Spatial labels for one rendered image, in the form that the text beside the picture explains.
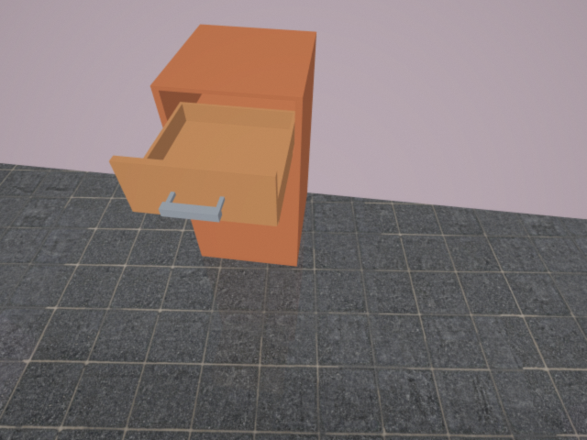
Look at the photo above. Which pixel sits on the handle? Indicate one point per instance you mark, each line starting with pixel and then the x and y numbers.
pixel 191 211

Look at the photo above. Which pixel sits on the cabinet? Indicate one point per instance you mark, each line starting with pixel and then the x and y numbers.
pixel 249 67

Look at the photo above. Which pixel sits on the drawer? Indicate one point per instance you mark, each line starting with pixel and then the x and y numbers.
pixel 205 151

